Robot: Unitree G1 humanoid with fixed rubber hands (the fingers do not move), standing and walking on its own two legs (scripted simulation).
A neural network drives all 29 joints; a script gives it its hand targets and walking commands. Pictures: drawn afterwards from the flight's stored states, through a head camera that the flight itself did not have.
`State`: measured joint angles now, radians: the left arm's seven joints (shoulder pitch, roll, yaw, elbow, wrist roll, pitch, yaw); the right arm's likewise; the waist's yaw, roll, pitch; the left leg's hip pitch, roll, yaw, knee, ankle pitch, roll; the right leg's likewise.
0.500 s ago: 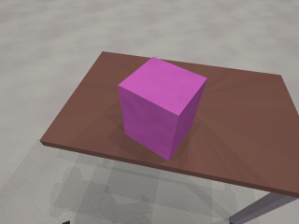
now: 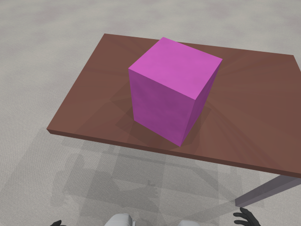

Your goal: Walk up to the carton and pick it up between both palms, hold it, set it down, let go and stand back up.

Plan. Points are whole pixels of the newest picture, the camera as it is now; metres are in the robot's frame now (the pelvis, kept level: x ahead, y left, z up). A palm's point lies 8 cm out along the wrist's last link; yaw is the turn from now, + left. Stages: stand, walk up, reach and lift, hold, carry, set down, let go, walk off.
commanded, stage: walk up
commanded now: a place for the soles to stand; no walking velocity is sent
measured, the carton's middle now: (171, 94) +0.47 -0.04 +0.04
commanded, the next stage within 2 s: none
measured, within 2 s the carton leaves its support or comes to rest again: neither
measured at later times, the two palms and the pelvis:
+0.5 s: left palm out of the picture +0.09 +0.28 -0.10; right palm out of the picture -0.01 -0.21 -0.11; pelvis -0.03 +0.05 +0.00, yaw -10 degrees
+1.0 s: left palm (47, 223) +0.12 +0.28 -0.10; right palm out of the picture +0.00 -0.22 -0.11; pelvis -0.02 +0.05 +0.00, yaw -15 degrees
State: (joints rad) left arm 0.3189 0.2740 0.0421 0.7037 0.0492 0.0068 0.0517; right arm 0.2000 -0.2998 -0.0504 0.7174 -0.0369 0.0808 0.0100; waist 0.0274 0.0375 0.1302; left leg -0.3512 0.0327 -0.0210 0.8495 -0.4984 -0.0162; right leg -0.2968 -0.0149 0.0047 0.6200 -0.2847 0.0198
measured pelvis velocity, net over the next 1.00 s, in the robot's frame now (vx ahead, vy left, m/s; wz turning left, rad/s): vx -0.02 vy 0.05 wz -0.25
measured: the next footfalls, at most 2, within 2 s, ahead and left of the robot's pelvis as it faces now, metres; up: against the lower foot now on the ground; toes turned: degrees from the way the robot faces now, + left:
right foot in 0.32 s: +0.00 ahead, -0.06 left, +0.00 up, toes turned -14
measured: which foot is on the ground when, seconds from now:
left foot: down 0.00-1.00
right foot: down 0.00-0.06, up 0.08-0.30, down 0.32-1.00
